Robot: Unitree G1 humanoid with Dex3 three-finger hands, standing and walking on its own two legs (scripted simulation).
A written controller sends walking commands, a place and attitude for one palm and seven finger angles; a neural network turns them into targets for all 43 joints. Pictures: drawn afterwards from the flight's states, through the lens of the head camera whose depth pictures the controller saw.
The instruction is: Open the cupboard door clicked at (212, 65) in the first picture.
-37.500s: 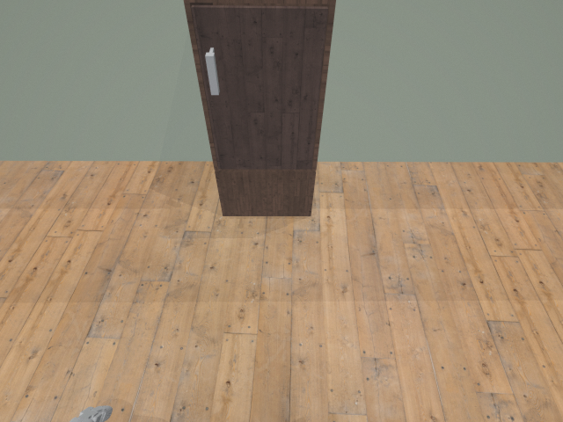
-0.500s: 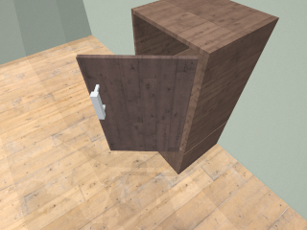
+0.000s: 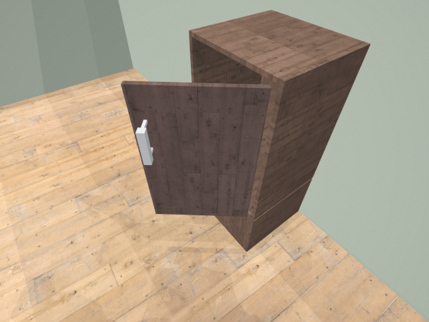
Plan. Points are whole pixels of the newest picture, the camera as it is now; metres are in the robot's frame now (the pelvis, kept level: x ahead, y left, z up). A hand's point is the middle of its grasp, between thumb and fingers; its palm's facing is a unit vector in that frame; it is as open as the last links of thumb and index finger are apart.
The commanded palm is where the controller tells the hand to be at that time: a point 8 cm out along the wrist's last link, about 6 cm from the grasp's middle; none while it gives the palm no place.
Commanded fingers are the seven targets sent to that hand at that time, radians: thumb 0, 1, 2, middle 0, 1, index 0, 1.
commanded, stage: come to a stop and stand still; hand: left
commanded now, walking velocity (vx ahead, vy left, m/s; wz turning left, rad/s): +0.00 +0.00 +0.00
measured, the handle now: (146, 142) +0.59 +0.23 -0.03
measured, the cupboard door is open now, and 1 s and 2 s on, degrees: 51 51 51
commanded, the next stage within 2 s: look again from close up in 0.12 s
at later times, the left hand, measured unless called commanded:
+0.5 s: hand out of the picture -0.03 +0.14 -0.18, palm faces +0.03 -0.99 -0.14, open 7.4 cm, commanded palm none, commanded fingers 0.00 0.90 0.90 -0.20 -0.30 -0.20 -0.30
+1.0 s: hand out of the picture -0.01 +0.15 -0.18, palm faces +0.05 -0.99 -0.14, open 7.4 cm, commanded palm none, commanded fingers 0.00 0.90 0.90 -0.20 -0.30 -0.20 -0.30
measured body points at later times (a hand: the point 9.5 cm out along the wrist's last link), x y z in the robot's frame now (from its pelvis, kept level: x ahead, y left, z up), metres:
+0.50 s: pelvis -0.01 +0.00 +0.00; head -0.01 +0.00 +0.45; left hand -0.03 +0.20 -0.16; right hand -0.05 -0.20 -0.16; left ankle -0.01 +0.08 -0.74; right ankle +0.04 -0.11 -0.74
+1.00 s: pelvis +0.01 +0.00 +0.00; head +0.01 +0.01 +0.45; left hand -0.01 +0.21 -0.16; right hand -0.01 -0.21 -0.16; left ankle -0.01 +0.08 -0.74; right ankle +0.04 -0.11 -0.74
